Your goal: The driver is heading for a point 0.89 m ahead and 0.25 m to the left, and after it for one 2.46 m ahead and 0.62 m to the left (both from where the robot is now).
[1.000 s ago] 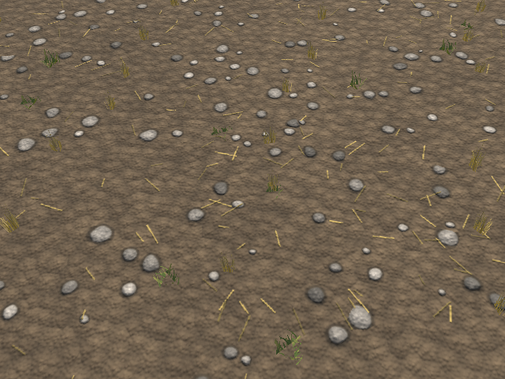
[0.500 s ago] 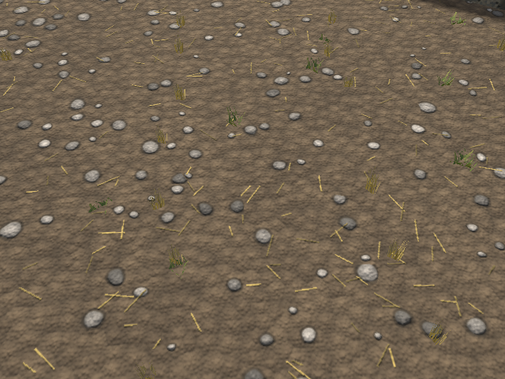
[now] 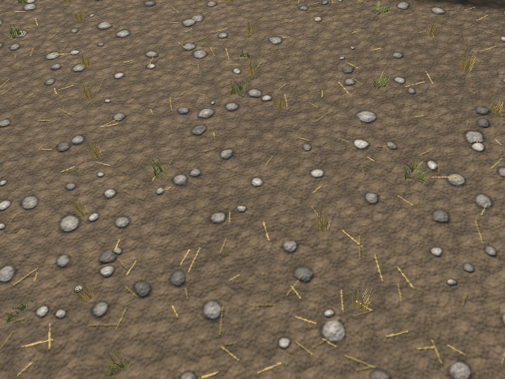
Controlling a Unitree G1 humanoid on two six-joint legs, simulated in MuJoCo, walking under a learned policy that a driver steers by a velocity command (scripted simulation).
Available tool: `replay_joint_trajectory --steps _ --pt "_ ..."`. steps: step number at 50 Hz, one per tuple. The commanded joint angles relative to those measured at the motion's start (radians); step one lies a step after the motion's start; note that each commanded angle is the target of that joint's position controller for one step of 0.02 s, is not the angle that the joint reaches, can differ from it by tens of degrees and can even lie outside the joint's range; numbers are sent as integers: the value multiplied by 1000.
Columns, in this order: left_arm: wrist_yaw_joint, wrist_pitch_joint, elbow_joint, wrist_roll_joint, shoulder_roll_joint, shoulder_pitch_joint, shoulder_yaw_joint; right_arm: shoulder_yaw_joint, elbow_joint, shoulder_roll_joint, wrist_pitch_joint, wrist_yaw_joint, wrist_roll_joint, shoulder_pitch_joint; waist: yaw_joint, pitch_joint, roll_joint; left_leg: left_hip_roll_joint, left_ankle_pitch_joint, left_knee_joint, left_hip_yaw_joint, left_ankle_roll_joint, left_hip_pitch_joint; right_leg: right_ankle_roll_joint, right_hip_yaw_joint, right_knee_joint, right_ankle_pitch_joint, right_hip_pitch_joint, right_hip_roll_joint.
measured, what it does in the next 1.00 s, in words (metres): walks ahead, turning left: left foot, then right foot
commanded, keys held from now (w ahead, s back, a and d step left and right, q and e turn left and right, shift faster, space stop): w+q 0.82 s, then w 0.18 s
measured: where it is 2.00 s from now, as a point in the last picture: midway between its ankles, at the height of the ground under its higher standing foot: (182, 254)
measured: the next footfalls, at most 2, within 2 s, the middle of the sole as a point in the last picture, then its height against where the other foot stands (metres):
left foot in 0.28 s outside the picture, level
right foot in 0.76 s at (268, 308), level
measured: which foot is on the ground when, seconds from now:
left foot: up 0.00-0.26, down 0.28-0.78, up 0.80-1.00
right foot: down 0.00-0.30, up 0.32-0.74, down 0.76-1.00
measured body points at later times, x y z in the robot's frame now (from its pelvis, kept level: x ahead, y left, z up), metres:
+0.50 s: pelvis +0.29 +0.09 +0.00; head +0.32 +0.11 +0.44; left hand +0.39 +0.39 -0.10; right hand +0.44 -0.16 -0.11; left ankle +0.30 +0.16 -0.75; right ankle +0.36 -0.07 -0.68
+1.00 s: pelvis +0.57 +0.12 +0.00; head +0.60 +0.13 +0.45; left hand +0.51 +0.40 -0.11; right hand +0.83 -0.05 -0.11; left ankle +0.53 +0.27 -0.68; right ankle +0.62 +0.03 -0.75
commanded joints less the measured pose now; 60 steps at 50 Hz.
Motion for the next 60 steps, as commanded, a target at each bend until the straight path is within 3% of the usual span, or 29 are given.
replay_joint_trajectory --steps 1,5,10,12,14,15,16,17,18,19,20,21,24,30,35,37,38,39,40,41,42,43,44,45,47,50,53,58,60 --pt "13 -25 -50 2 153 -27 36 -3 -39 -43 0 6 8 -10 -2 -46 -106 2 207 -159 22 -3 37 -139 97 -156 241 3 -235" --pt "12 -32 -2 2 176 16 38 4 -63 -42 -6 26 26 -104 44 9 -98 -26 324 -314 32 28 38 -121 63 -189 138 70 -281" --pt "18 -13 50 -5 186 37 48 4 -101 -50 -8 58 27 -142 43 36 -87 -61 158 -390 28 95 -41 -89 15 -113 302 275 -353" --pt "26 -2 46 -5 205 9 53 -8 -95 -74 -4 62 20 -72 -1 -24 -111 -114 66 -391 82 128 79 -60 -25 0 617 300 -343" --pt "41 13 31 -1 198 -13 47 -52 -41 -149 4 49 16 162 -124 -177 -85 -178 94 -417 108 183 433 -3 -105 347 816 200 -272" --pt "45 2 -7 17 142 56 25 -80 -34 -251 9 37 12 290 -132 -310 76 40 94 -410 -247 309 800 59 -137 713 471 -130 -186" --pt "30 -26 -10 24 70 90 -3 -72 -34 -234 7 39 32 303 -103 -405 251 200 -67 -579 -727 456 1029 112 -33 994 -357 -452 10" --pt "9 -58 -21 -7 152 27 11 -50 -36 -164 9 37 33 302 -144 -368 148 185 -205 -632 -706 408 1028 88 96 1056 -356 -566 -60" --pt "-1 -76 -52 -34 164 -64 11 -45 -49 -142 11 31 23 257 -145 -248 78 153 -193 -643 -575 370 911 73 79 1023 -284 -597 -105" --pt "1 -86 -67 -20 155 -114 9 -42 -59 -135 12 29 16 203 -114 -148 -21 117 -100 -661 -482 349 759 69 62 926 -225 -586 -142" --pt "8 -84 -67 4 164 -126 17 -33 -72 -109 11 25 10 159 -82 -112 -40 87 2 -678 -415 335 657 74 60 835 -182 -529 -174" --pt "9 -75 -70 13 159 -113 20 -29 -86 -105 13 22 3 135 -54 -94 -11 63 77 -698 -389 338 586 85 58 797 -163 -476 -181" --pt "15 -50 -67 19 127 -86 15 -34 -92 -121 14 9 12 126 -26 -73 11 30 204 -729 -304 349 473 133 28 669 -125 -437 -182" --pt "10 -55 -113 9 78 -293 -4 -46 -57 -150 33 -19 26 204 -103 -44 33 -56 139 -707 -217 266 377 173 5 270 249 -313 -106" --pt "-6 -75 -129 -6 126 -335 16 -48 -38 -139 53 -26 31 245 -99 -49 63 -5 83 -587 -359 239 522 134 52 145 163 -276 -87" --pt "-2 -84 -104 -7 151 -238 33 -46 -47 -127 58 -25 28 218 -39 -76 86 -18 137 -501 -378 212 526 91 31 94 120 -142 -89" --pt "5 -89 -88 5 182 -134 47 -32 -58 -88 56 -20 22 210 13 -161 66 -66 158 -359 -336 182 479 46 65 97 115 47 -148" --pt "14 -86 -75 15 238 20 62 -11 -78 -30 52 -18 3 227 65 -306 -62 -142 -47 -79 -235 142 344 -15 245 115 59 311 -326" --pt "6 -70 -34 16 294 77 77 1 -107 -1 43 -17 37 362 -4 -385 -408 -241 -457 203 -129 90 -5 -170 707 22 -183 554 -519" --pt "2 -65 -57 -5 191 40 57 -18 -74 -109 44 -20 44 338 21 -288 -261 -150 -408 314 -149 74 -106 -143 718 -18 -372 487 -509" --pt "6 -60 -58 -4 141 10 43 -30 -84 -147 47 -19 35 229 49 -167 -165 -126 -309 331 -124 67 -121 -102 558 -32 -326 368 -456" --pt "4 -56 -55 7 131 -27 35 -28 -91 -127 49 -20 24 181 33 -104 -96 -100 -242 312 -98 59 -89 -86 445 -51 -193 255 -411" --pt "2 -54 -43 10 113 -47 29 -28 -103 -108 45 -16 15 147 19 -54 -91 -80 -201 266 -97 56 -76 -90 369 -73 -89 176 -375" --pt "2 -56 -35 17 104 -56 23 -26 -106 -87 44 -9 22 151 -4 -41 -121 -60 -179 234 -91 58 -33 -87 304 -96 -26 120 -347" --pt "-2 -63 -15 7 97 -55 22 -17 -104 -50 47 -3 27 158 -21 -40 -144 -53 -174 162 -64 53 -3 -106 229 -133 50 81 -325" --pt "-2 -65 14 -5 144 -46 36 -1 -129 -21 42 3 11 84 -18 -24 -118 -32 -91 -3 -33 40 -22 -135 158 -174 157 72 -336" --pt "1 -54 37 -13 171 -32 40 13 -142 -5 27 18 11 -5 10 -17 -107 -34 72 -198 12 40 38 -115 64 -185 212 61 -305" --pt "1 -31 96 -32 200 62 43 10 -184 -28 15 33 23 -135 41 7 -118 -71 114 -368 40 65 115 -85 52 -151 231 121 -340" --pt "6 -16 112 -33 212 61 44 -3 -183 -54 8 35 18 -107 0 1 -125 -96 76 -432 44 89 194 -60 66 -76 354 150 -345"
